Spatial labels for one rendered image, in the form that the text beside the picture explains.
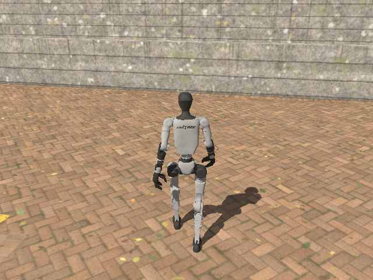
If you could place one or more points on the robot torso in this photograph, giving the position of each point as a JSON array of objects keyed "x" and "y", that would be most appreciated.
[{"x": 186, "y": 141}]

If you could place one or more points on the left robot upper arm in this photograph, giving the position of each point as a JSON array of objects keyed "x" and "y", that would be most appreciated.
[{"x": 165, "y": 133}]

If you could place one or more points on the left robot foot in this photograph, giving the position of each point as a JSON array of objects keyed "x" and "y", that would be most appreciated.
[{"x": 177, "y": 223}]

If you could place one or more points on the robot right forearm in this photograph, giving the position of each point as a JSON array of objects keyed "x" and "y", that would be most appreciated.
[{"x": 210, "y": 151}]

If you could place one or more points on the robot left hand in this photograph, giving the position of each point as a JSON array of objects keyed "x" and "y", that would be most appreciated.
[{"x": 156, "y": 181}]

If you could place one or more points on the robot left forearm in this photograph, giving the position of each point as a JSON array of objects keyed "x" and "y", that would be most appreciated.
[{"x": 160, "y": 160}]

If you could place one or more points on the right robot upper arm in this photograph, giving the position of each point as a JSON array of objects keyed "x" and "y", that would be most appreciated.
[{"x": 203, "y": 122}]

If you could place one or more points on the robot right hand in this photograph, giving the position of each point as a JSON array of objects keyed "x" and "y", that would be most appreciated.
[{"x": 212, "y": 161}]

